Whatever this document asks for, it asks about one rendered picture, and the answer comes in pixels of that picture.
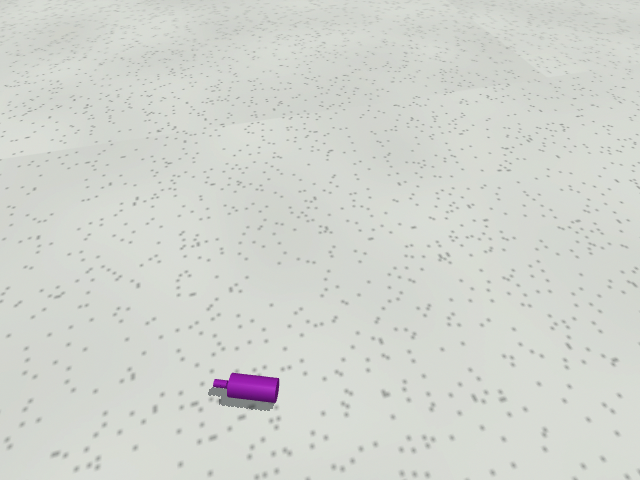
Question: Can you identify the bottle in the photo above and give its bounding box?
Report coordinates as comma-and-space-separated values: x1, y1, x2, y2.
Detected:
213, 373, 279, 403

